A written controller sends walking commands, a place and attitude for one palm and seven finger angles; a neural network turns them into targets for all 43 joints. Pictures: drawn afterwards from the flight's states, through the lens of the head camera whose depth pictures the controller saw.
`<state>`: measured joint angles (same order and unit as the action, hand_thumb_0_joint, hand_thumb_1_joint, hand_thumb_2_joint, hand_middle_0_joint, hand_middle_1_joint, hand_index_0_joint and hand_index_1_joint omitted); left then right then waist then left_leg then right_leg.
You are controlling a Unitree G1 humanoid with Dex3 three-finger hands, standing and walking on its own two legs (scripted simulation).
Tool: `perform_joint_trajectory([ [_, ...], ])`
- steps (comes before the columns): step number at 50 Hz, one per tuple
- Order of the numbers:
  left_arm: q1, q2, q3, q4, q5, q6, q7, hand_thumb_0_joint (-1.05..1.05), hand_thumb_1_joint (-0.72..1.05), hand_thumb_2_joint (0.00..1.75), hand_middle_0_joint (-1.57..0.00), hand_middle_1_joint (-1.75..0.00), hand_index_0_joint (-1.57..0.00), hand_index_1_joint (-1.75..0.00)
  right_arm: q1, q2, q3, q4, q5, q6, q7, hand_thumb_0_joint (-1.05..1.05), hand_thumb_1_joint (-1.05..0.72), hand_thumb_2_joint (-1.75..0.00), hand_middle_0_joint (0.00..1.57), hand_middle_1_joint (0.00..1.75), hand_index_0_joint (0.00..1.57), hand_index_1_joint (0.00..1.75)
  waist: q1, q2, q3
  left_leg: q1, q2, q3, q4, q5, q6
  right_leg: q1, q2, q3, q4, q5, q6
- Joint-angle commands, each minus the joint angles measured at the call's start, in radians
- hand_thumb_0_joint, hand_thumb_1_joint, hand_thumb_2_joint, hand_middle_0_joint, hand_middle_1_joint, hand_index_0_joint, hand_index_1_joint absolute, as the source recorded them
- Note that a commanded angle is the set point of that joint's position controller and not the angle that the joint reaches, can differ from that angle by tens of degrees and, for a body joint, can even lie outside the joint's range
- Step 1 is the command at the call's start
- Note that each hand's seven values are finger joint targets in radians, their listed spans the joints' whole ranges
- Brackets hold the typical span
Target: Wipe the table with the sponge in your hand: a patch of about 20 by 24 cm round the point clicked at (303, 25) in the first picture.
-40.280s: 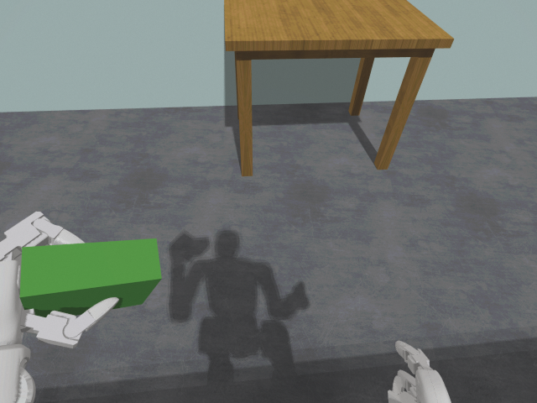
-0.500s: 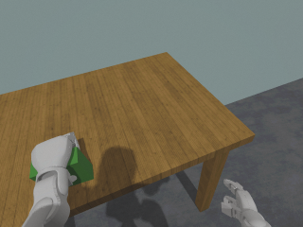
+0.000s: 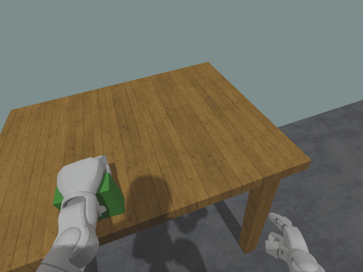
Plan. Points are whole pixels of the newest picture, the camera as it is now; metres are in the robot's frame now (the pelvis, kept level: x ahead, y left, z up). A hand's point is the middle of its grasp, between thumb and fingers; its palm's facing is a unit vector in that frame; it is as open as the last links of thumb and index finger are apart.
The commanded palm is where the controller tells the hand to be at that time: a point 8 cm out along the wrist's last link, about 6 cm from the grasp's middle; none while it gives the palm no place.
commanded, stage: slide across to the third lane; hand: left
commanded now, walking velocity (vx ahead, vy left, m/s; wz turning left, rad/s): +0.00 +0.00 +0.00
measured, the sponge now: (96, 203) +0.25 +0.26 +0.02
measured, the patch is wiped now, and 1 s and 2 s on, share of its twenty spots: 0.80 0.80 0.95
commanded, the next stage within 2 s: wipe forward along the third lane in 0.34 s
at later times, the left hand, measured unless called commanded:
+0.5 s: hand (121, 180) +0.29 +0.19 +0.08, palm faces +0.06 -0.08 -1.00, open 9.2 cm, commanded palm +0.26 +0.17 +0.12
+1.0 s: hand (123, 167) +0.32 +0.20 +0.07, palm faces -0.02 -0.06 -1.00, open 9.2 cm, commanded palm +0.30 +0.20 +0.10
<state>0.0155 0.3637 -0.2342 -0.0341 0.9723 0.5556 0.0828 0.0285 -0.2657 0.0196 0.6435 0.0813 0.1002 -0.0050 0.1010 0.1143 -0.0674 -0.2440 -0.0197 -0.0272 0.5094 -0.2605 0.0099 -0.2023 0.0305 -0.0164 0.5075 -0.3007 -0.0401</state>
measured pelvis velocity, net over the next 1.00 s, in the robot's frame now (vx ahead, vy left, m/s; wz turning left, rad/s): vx -0.02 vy -0.03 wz -0.01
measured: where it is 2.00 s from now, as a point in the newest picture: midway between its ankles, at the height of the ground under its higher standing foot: outside the picture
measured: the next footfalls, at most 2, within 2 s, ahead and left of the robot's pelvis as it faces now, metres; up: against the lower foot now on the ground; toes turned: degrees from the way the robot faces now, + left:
none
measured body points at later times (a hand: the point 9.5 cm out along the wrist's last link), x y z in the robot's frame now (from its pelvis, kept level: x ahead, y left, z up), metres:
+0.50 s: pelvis -0.01 -0.01 +0.00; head -0.04 -0.06 +0.44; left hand +0.28 +0.19 +0.13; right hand +0.25 -0.20 -0.08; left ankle +0.01 +0.12 -0.74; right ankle -0.02 -0.10 -0.74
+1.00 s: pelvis -0.02 -0.03 +0.00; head -0.04 -0.08 +0.44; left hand +0.32 +0.20 +0.13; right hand +0.17 -0.27 -0.11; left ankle +0.01 +0.12 -0.74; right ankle -0.02 -0.10 -0.74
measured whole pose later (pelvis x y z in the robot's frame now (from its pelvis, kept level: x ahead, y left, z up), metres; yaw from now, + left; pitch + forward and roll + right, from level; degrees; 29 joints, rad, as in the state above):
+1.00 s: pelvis -0.02 -0.03 +0.00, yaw -1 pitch +2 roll +1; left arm -0.38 0.31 -0.23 0.46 0.95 0.51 0.08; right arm 0.09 -0.28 0.02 0.71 0.09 0.14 -0.05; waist 0.06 0.09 -0.10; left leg -0.32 0.02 -0.04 0.52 -0.24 0.00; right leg -0.29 0.07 -0.03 0.55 -0.28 -0.09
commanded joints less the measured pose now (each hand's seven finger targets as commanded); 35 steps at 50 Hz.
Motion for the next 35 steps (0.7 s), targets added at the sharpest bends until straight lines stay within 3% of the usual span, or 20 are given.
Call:
perform_joint_trajectory([
  [1,-0.239,-0.043,-0.079,-0.116,-0.034,-0.052,-0.005,0.0,0.1,1.3,-1.2,-1.6,-1.2,-1.6,-0.24,-0.083,-0.023,-0.182,0.003,-0.06,0.001,0.0,-0.9,-0.9,0.2,0.3,0.2,0.3,-0.038,-0.17,-0.107,0.072,-0.004,-0.031,-0.059,0.152,0.043,-0.027,0.017,0.04,-0.082,0.189,-0.029],
  [4,-0.255,-0.061,-0.091,-0.073,-0.037,-0.052,0.007,0.0,0.1,1.3,-1.2,-1.6,-1.2,-1.6,-0.232,-0.08,-0.025,-0.17,0.003,-0.062,0.004,0.0,-0.9,-0.9,0.2,0.3,0.2,0.3,-0.038,-0.199,-0.114,0.066,-0.006,-0.027,-0.054,0.15,0.043,-0.018,0.012,0.026,-0.083,0.196,-0.024],
  [6,-0.293,-0.025,-0.058,-0.068,-0.03,-0.039,0.016,0.0,0.1,1.3,-1.2,-1.6,-1.2,-1.6,-0.253,-0.085,-0.024,-0.164,0.004,-0.058,0.004,0.0,-0.9,-0.9,0.2,0.3,0.2,0.3,-0.03,-0.192,-0.117,0.065,-0.005,-0.026,-0.058,0.14,0.038,-0.017,0.015,0.043,-0.086,0.185,-0.029],
  [7,-0.303,-0.07,-0.098,-0.065,-0.031,-0.034,0.02,0.0,0.1,1.3,-1.2,-1.6,-1.2,-1.6,-0.253,-0.076,-0.021,-0.169,0.005,-0.059,0.008,0.0,-0.9,-0.9,0.2,0.3,0.2,0.3,-0.032,-0.183,-0.131,0.063,-0.008,-0.02,-0.052,0.146,0.039,-0.011,0.01,0.027,-0.077,0.191,-0.026],
  [8,-0.296,-0.082,-0.11,-0.044,-0.026,-0.029,0.022,0.0,0.1,1.3,-1.2,-1.6,-1.2,-1.6,-0.253,-0.075,-0.022,-0.163,0.006,-0.058,0.013,0.0,-0.9,-0.9,0.2,0.3,0.2,0.3,-0.032,-0.203,-0.123,0.063,-0.006,-0.021,-0.049,0.153,0.038,-0.018,0.011,0.02,-0.075,0.198,-0.026],
  [9,-0.298,-0.101,-0.128,-0.048,-0.026,-0.025,0.021,0.0,0.1,1.3,-1.2,-1.6,-1.2,-1.6,-0.259,-0.075,-0.022,-0.165,0.006,-0.055,0.018,0.0,-0.9,-0.9,0.2,0.3,0.2,0.3,-0.032,-0.18,-0.12,0.064,-0.005,-0.024,-0.053,0.159,0.036,-0.019,0.011,0.016,-0.073,0.202,-0.028],
  [11,-0.325,-0.073,-0.106,-0.045,-0.021,-0.01,0.028,0.0,0.1,1.3,-1.2,-1.6,-1.2,-1.6,-0.273,-0.079,-0.024,-0.162,0.007,-0.048,0.023,0.0,-0.9,-0.9,0.2,0.3,0.2,0.3,-0.025,-0.17,-0.134,0.067,-0.003,-0.027,-0.057,0.154,0.034,-0.017,0.016,0.027,-0.069,0.186,-0.034],
  [12,-0.351,-0.119,-0.153,-0.039,-0.022,-0.004,0.027,0.0,0.1,1.3,-1.2,-1.6,-1.2,-1.6,-0.271,-0.07,-0.021,-0.165,0.01,-0.048,0.026,0.0,-0.9,-0.9,0.2,0.3,0.2,0.3,-0.033,-0.175,-0.136,0.064,-0.004,-0.023,-0.052,0.148,0.037,-0.021,0.011,0.01,-0.067,0.173,-0.03],
  [16,-0.389,-0.099,-0.139,0.003,-0.011,0.019,0.034,0.0,0.1,1.3,-1.2,-1.6,-1.2,-1.6,-0.28,-0.075,-0.024,-0.153,0.01,-0.035,0.033,0.0,-0.9,-0.9,0.2,0.3,0.2,0.3,-0.028,-0.174,-0.14,0.062,-0.004,-0.023,-0.052,0.143,0.034,-0.025,0.014,0.022,-0.066,0.173,-0.035],
  [17,-0.404,-0.145,-0.183,-0.011,-0.021,0.021,0.033,0.0,0.1,1.3,-1.2,-1.6,-1.2,-1.6,-0.281,-0.067,-0.02,-0.163,0.012,-0.037,0.036,0.0,-0.9,-0.9,0.2,0.3,0.2,0.3,-0.033,-0.174,-0.156,0.064,-0.009,-0.016,-0.042,0.156,0.037,-0.013,0.008,0.01,-0.06,0.198,-0.031],
  [20,-0.401,-0.102,-0.139,0.045,-0.018,0.038,0.037,0.0,0.1,1.3,-1.2,-1.6,-1.2,-1.6,-0.286,-0.073,-0.021,-0.145,0.011,-0.021,0.035,0.0,-0.9,-0.9,0.2,0.3,0.2,0.3,-0.028,-0.206,-0.143,0.048,-0.009,-0.006,-0.045,0.14,0.033,-0.008,0.005,0.026,-0.071,0.198,-0.027],
  [21,-0.398,-0.069,-0.106,0.044,-0.016,0.045,0.041,0.0,0.1,1.3,-1.2,-1.6,-1.2,-1.6,-0.292,-0.077,-0.022,-0.146,0.01,-0.017,0.034,0.0,-0.9,-0.9,0.2,0.3,0.2,0.3,-0.019,-0.186,-0.143,0.044,-0.009,-0.008,-0.052,0.129,0.032,-0.006,0.007,0.039,-0.075,0.18,-0.031],
  [22,-0.42,-0.103,-0.135,0.04,-0.024,0.048,0.041,0.0,0.1,1.3,-1.2,-1.6,-1.2,-1.6,-0.294,-0.069,-0.017,-0.153,0.012,-0.018,0.034,0.0,-0.9,-0.9,0.2,0.3,0.2,0.3,-0.025,-0.197,-0.148,0.043,-0.011,-0.002,-0.049,0.133,0.035,0.002,0.003,0.022,-0.071,0.188,-0.025],
  [24,-0.448,-0.079,-0.111,0.098,-0.02,0.057,0.043,0.0,0.1,1.3,-1.2,-1.6,-1.2,-1.6,-0.291,-0.074,-0.015,-0.14,0.013,-0.012,0.026,0.0,-0.9,-0.9,0.2,0.3,0.2,0.3,-0.03,-0.203,-0.123,0.027,-0.013,0.004,-0.049,0.114,0.033,-0.009,0.002,0.035,-0.08,0.182,-0.024],
  [26,-0.474,0.007,-0.034,0.137,-0.009,0.068,0.048,0.0,0.1,1.3,-1.2,-1.6,-1.2,-1.6,-0.283,-0.089,-0.014,-0.126,0.009,-0.002,0.016,0.0,-0.9,-0.9,0.2,0.3,0.2,0.3,-0.025,-0.198,-0.122,0.02,-0.014,0.003,-0.055,0.1,0.03,-0.008,0.005,0.064,-0.089,0.171,-0.028],
  [27,-0.485,-0.033,-0.065,0.143,-0.016,0.07,0.045,0.0,0.1,1.3,-1.2,-1.6,-1.2,-1.6,-0.285,-0.078,-0.012,-0.138,0.011,-0.003,0.011,0.0,-0.9,-0.9,0.2,0.3,0.2,0.3,-0.031,-0.196,-0.118,0.014,-0.018,0.015,-0.049,0.099,0.034,-0.003,-0.002,0.051,-0.091,0.175,-0.02],
  [29,-0.509,-0.011,-0.047,0.205,-0.013,0.067,0.039,0.0,0.1,1.3,-1.2,-1.6,-1.2,-1.6,-0.27,-0.085,-0.008,-0.123,0.012,-0.003,-0.002,0.0,-0.9,-0.9,0.2,0.3,0.2,0.3,-0.04,-0.22,-0.105,-0.001,-0.019,0.016,-0.047,0.084,0.032,-0.012,-0.003,0.068,-0.1,0.168,-0.016],
  [31,-0.493,0.06,0.016,0.24,0.001,0.064,0.037,0.0,0.1,1.3,-1.2,-1.6,-1.2,-1.6,-0.254,-0.097,-0.01,-0.118,0.007,0.0,-0.012,0.0,-0.9,-0.9,0.2,0.3,0.2,0.3,-0.03,-0.195,-0.118,-0.005,-0.022,0.013,-0.047,0.09,0.03,-0.006,0.0,0.089,-0.098,0.181,-0.022],
  [32,-0.501,0.016,-0.024,0.259,0.0,0.06,0.03,0.0,0.1,1.3,-1.2,-1.6,-1.2,-1.6,-0.248,-0.089,-0.005,-0.124,0.01,0.0,-0.016,0.0,-0.9,-0.9,0.2,0.3,0.2,0.3,-0.041,-0.196,-0.111,-0.014,-0.025,0.02,-0.044,0.084,0.032,-0.006,-0.005,0.078,-0.098,0.173,-0.016],
  [35,-0.511,0.021,-0.021,0.296,0.009,0.04,0.019,0.0,0.1,1.3,-1.2,-1.6,-1.2,-1.6,-0.225,-0.093,-0.009,-0.124,0.012,-0.003,-0.023,0.0,-0.9,-0.9,0.2,0.3,0.2,0.3,-0.046,-0.199,-0.12,-0.023,-0.029,0.018,-0.034,0.09,0.033,-0.008,-0.005,0.092,-0.097,0.2,-0.017],
])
